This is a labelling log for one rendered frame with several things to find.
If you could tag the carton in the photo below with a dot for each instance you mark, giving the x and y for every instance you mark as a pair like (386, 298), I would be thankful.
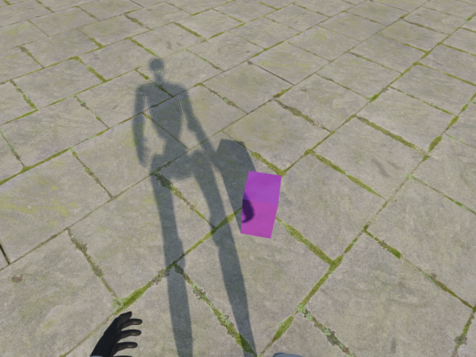
(259, 204)

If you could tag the robot left hand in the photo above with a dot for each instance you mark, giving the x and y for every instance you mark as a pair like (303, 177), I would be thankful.
(108, 344)

